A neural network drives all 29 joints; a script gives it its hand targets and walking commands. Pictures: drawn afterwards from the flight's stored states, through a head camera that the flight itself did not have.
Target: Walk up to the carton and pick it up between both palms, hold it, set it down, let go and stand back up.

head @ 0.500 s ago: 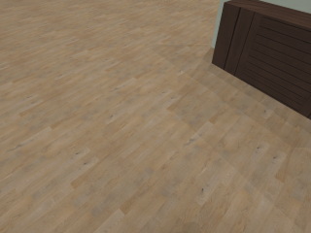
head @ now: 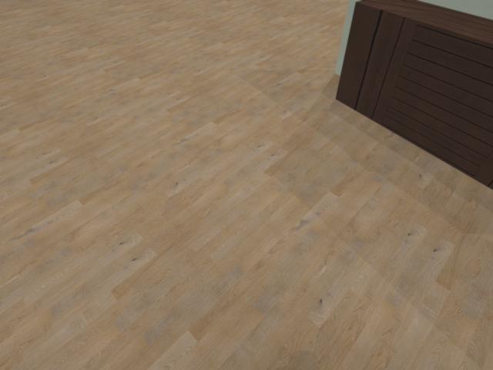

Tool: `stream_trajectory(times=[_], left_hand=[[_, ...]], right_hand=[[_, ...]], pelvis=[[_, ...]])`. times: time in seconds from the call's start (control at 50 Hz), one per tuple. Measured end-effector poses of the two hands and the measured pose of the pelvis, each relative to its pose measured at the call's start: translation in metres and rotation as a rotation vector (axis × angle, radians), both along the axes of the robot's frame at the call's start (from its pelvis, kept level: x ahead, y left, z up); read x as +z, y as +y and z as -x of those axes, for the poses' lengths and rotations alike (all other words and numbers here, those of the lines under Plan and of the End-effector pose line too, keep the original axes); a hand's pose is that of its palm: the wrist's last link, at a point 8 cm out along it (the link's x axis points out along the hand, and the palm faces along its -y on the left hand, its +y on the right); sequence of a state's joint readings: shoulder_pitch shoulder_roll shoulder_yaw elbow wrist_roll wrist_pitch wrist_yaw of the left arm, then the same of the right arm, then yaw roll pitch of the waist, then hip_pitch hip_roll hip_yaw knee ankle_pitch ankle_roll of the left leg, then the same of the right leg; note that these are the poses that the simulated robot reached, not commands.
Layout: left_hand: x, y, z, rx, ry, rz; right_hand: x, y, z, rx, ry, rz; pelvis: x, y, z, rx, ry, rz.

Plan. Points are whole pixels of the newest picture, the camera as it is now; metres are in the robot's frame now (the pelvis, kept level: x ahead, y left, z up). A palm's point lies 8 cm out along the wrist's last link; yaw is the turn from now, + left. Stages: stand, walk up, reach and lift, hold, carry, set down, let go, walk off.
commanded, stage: stand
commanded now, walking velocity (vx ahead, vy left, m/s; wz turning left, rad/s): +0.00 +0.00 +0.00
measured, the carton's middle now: out of the picture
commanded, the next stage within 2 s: walk up in 1.24 s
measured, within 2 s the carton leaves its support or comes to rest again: neither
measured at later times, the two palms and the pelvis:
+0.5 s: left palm out of the picture +0.01 +0.23 -0.14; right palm out of the picture +0.00 -0.24 -0.14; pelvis +0.01 +0.00 +0.00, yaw +0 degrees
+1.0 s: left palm out of the picture +0.00 +0.23 -0.14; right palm out of the picture +0.00 -0.24 -0.14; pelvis +0.01 +0.00 +0.00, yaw +0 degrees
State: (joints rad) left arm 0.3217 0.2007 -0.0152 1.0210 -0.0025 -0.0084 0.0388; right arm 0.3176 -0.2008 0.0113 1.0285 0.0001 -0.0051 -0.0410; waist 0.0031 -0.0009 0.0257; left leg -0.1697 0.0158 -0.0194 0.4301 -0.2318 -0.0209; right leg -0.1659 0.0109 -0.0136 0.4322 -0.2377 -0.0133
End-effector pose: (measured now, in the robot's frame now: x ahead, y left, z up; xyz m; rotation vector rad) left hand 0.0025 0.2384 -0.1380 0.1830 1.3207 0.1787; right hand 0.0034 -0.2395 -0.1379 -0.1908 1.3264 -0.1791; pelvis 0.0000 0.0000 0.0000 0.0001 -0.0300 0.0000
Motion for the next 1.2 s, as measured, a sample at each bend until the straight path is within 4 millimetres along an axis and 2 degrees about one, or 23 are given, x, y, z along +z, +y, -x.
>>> stream_trajectory(times=[1.2], left_hand=[[-0.002,-0.012,-0.003,0.007,0.027,0.008]], right_hand=[[-0.003,0.002,0.003,-0.017,0.041,-0.013]], pelvis=[[0.001,-0.006,-0.008,-0.007,0.001,0.0]])
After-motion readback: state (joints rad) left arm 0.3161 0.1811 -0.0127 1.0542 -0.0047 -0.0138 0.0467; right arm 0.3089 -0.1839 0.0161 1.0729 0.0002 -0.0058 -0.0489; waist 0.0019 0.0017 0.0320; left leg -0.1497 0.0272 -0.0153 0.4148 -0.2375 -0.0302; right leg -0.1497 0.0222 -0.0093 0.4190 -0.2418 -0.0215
